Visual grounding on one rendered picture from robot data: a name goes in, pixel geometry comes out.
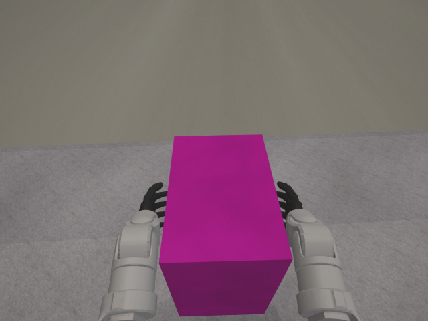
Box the right robot forearm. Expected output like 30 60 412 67
286 209 361 321

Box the robot left hand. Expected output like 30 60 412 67
139 182 168 228

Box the robot right hand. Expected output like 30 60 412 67
276 181 303 228

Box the carton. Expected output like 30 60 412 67
159 134 293 316

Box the left robot forearm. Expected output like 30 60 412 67
98 210 161 321

